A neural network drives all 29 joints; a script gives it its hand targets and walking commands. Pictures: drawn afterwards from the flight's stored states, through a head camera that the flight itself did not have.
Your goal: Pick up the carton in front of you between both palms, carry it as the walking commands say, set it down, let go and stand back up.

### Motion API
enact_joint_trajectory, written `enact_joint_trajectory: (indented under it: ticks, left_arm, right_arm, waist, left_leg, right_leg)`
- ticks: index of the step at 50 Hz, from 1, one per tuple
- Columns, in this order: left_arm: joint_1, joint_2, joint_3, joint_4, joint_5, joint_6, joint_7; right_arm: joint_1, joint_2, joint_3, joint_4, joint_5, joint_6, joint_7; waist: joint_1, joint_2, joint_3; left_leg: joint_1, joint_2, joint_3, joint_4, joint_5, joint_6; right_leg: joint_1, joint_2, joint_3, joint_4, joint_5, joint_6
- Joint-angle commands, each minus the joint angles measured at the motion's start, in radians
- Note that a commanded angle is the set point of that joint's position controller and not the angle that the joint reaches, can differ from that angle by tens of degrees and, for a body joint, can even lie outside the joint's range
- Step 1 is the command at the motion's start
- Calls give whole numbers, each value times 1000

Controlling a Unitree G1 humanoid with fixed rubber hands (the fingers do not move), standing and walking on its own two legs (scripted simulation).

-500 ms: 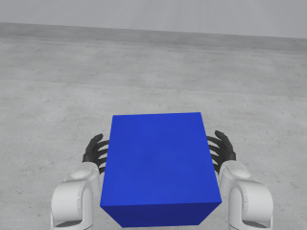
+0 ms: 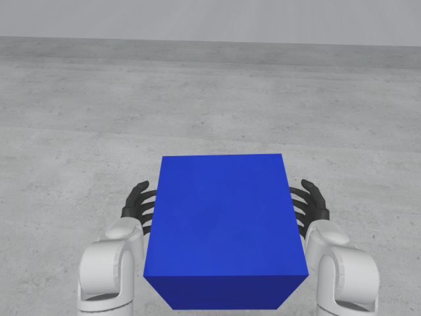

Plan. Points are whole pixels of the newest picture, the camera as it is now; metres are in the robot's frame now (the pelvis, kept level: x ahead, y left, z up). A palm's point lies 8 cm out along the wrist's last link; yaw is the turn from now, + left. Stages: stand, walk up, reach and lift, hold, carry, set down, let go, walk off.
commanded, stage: carry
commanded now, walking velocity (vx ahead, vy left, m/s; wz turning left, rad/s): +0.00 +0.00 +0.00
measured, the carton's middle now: (223, 237) +0.27 +0.00 +0.02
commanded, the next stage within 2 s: hold in 1.92 s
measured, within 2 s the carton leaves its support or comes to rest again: neither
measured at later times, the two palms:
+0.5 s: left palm (142, 164) +0.38 +0.16 +0.10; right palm (295, 161) +0.39 -0.14 +0.11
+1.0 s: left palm (136, 161) +0.39 +0.17 +0.10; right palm (288, 159) +0.39 -0.13 +0.11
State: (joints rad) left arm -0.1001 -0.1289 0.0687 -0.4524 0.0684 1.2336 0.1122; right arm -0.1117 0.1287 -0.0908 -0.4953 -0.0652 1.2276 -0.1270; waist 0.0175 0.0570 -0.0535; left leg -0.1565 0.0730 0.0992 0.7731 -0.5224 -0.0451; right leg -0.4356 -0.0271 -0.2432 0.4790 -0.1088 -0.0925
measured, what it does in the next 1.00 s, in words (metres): walks ahead: left foot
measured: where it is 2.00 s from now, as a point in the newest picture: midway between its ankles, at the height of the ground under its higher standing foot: outside the picture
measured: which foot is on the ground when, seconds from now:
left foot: up 0.00-0.12, down 0.14-1.00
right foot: down 0.00-1.00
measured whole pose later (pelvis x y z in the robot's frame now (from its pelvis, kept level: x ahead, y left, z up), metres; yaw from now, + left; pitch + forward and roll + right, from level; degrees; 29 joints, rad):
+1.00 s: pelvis +0.14 +0.03 +0.01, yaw -1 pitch +4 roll -1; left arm -0.06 -0.13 0.06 -0.42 0.08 1.22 0.11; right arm -0.08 0.13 -0.08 -0.44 -0.07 1.20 -0.12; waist 0.01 0.03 -0.12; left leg -0.13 0.05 0.14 0.49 -0.35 -0.02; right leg -0.21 -0.05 -0.20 0.45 -0.27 -0.01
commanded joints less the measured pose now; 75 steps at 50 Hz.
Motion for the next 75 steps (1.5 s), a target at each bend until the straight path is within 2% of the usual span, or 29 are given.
enact_joint_trajectory:
  ticks: [1, 3, 4, 7, 9, 12, 18, 27, 29, 32, 33, 35, 38, 39, 40, 41, 42, 43, 45, 46, 47, 48, 51, 53, 55, 58, 60, 67, 75]
  left_arm:
    - [-357, -928, -684, -115, -350, -46, -202]
    - [-371, -948, -697, -143, -354, -63, -205]
    - [-380, -947, -703, -160, -358, -69, -207]
    - [-381, -899, -709, -155, -351, -68, -207]
    - [-386, -859, -699, -146, -343, -53, -204]
    - [-354, -819, -679, -120, -339, -29, -193]
    - [-359, -777, -663, -63, -317, 4, -175]
    - [-432, -852, -700, -139, -356, -25, -174]
    - [-394, -838, -695, -128, -349, -21, -171]
    - [-361, -823, -691, -123, -340, -16, -171]
    - [-360, -823, -693, -125, -340, -15, -172]
    - [-361, -824, -692, -122, -334, -14, -173]
    - [-386, -824, -694, -131, -336, -15, -173]
    - [-395, -826, -699, -137, -338, -15, -173]
    - [-406, -830, -703, -143, -340, -16, -173]
    - [-411, -833, -707, -142, -341, -16, -174]
    - [-412, -833, -707, -133, -340, -16, -176]
    - [-405, -827, -705, -122, -338, -16, -178]
    - [-387, -822, -703, -88, -331, -23, -185]
    - [-382, -815, -700, -66, -323, -29, -190]
    - [-381, -807, -695, -54, -315, -37, -194]
    - [-389, -803, -688, -36, -304, -46, -197]
    - [-408, -760, -639, 46, -255, -82, -204]
    - [-416, -739, -616, 95, -225, -120, -211]
    - [-425, -739, -603, 127, -210, -161, -220]
    - [-469, -764, -604, 152, -210, -219, -236]
    - [-485, -765, -589, 179, -197, -255, -242]
    - [-505, -721, -493, 335, -107, -397, -256]
    - [-618, -779, -398, 552, -44, -558, -294]
  right_arm:
    - [-376, 972, 771, -61, 347, -28, 196]
    - [-357, 991, 777, -66, 351, -50, 199]
    - [-346, 996, 776, -69, 346, -58, 198]
    - [-332, 958, 752, -57, 330, -59, 194]
    - [-348, 908, 739, -60, 322, -47, 189]
    - [-318, 872, 720, -32, 321, -21, 183]
    - [-285, 830, 667, 55, 300, 9, 178]
    - [-376, 897, 709, -33, 342, -19, 183]
    - [-340, 880, 702, -25, 334, -16, 179]
    - [-306, 867, 699, -18, 324, -9, 178]
    - [-305, 871, 700, -18, 323, -8, 179]
    - [-312, 869, 698, -15, 320, -5, 183]
    - [-319, 863, 692, -10, 327, -5, 188]
    - [-317, 865, 693, -13, 326, -6, 188]
    - [-317, 868, 691, -14, 326, -8, 187]
    - [-319, 868, 693, -17, 325, -10, 188]
    - [-319, 864, 691, -14, 321, -11, 188]
    - [-315, 857, 690, -8, 317, -13, 190]
    - [-319, 849, 693, 3, 308, -21, 194]
    - [-324, 849, 696, 17, 304, -25, 197]
    - [-330, 845, 697, 31, 298, -31, 201]
    - [-344, 833, 691, 44, 291, -38, 206]
    - [-370, 797, 661, 133, 268, -69, 220]
    - [-358, 778, 633, 195, 243, -108, 227]
    - [-360, 787, 620, 233, 225, -152, 233]
    - [-407, 817, 619, 245, 209, -210, 242]
    - [-426, 818, 611, 271, 193, -241, 247]
    - [-431, 788, 514, 441, 102, -374, 257]
    - [-537, 829, 414, 646, 30, -538, 292]
  waist:
    - [-1, -232, -394]
    - [-11, -202, -415]
    - [-22, -168, -410]
    - [-21, -72, -353]
    - [-12, -42, -305]
    - [-18, -59, -311]
    - [-16, -22, -283]
    - [-19, -15, -294]
    - [-18, -38, -307]
    - [-15, -108, -330]
    - [-14, -121, -326]
    - [-14, -101, -299]
    - [-13, 26, -265]
    - [-14, 62, -258]
    - [-15, 78, -256]
    - [-16, 75, -259]
    - [-18, 59, -264]
    - [-17, 20, -280]
    - [-16, -104, -317]
    - [-20, -140, -322]
    - [-22, -135, -314]
    - [-20, -119, -292]
    - [-14, -28, -249]
    - [-17, 21, -256]
    - [-20, 9, -259]
    - [-22, -29, -252]
    - [-22, -48, -248]
    - [-19, -58, -241]
    - [-16, -53, -232]
  left_leg:
    - [-157, -13, -42, -163, -23, 19]
    - [-80, -17, -1, -308, 96, 22]
    - [-24, 5, 7, -392, 253, 21]
    - [39, 74, -41, -411, 456, 30]
    - [1, 110, -57, -358, 563, 32]
    - [6, 98, -33, -308, 685, 19]
    - [-8, 88, -32, -265, 883, 17]
    - [67, 73, -18, -280, 1003, 23]
    - [48, 62, -7, -264, 951, 20]
    - [-62, 28, 22, -297, 704, 5]
    - [-74, 20, 26, -334, 648, 3]
    - [-20, 21, 21, -407, 706, 6]
    - [190, 71, -7, -333, 1141, 21]
    - [236, 89, -13, -301, 1250, 33]
    - [246, 101, -21, -287, 1289, 45]
    - [219, 101, -19, -278, 1275, 49]
    - [169, 94, -14, -264, 1215, 48]
    - [106, 82, -3, -240, 1101, 43]
    - [-73, 49, 16, -215, 727, 18]
    - [-113, 38, 11, -269, 549, 11]
    - [-98, 38, -1, -354, 491, 15]
    - [-47, 45, -17, -393, 566, 23]
    - [119, 94, -42, -339, 970, 36]
    - [134, 120, -54, -314, 1056, 46]
    - [77, 122, -52, -307, 957, 59]
    - [-5, 90, -42, -318, 721, 63]
    - [-11, 83, -41, -324, 644, 63]
    - [-35, 78, -57, -346, 485, 70]
    - [-57, 76, -66, -371, 382, 73]
  right_leg:
    - [510, -276, 250, -168, 574, -41]
    - [494, -237, 210, -135, 400, -22]
    - [459, -225, 183, -122, 330, -4]
    - [358, -180, 146, -54, 251, 30]
    - [327, -153, 145, -71, 195, 44]
    - [367, -152, 154, 16, 461, 54]
    - [334, -140, 141, 90, 578, 60]
    - [326, -84, 97, 45, 444, 87]
    - [382, -89, 101, 31, 526, 85]
    - [526, -131, 130, 65, 801, 58]
    - [543, -140, 135, 72, 839, 48]
    - [476, -131, 132, 81, 748, 47]
    - [237, -80, 85, 92, 361, 76]
    - [187, -59, 65, 47, 231, 87]
    - [185, -45, 58, -8, 155, 94]
    - [224, -40, 60, -47, 155, 96]
    - [289, -45, 67, -65, 222, 96]
    - [375, -61, 78, -57, 364, 92]
    - [564, -143, 135, 27, 793, 58]
    - [601, -177, 147, 52, 893, 36]
    - [577, -183, 148, 62, 855, 30]
    - [502, -165, 141, 62, 731, 39]
    - [279, -120, 122, 73, 336, 66]
    - [252, -113, 121, 72, 208, 73]
    - [290, -119, 124, 68, 190, 72]
    - [332, -142, 144, 55, 280, 67]
    - [319, -146, 151, 45, 269, 65]
    - [300, -146, 169, 3, 149, 64]
    - [270, -144, 177, -27, 61, 65]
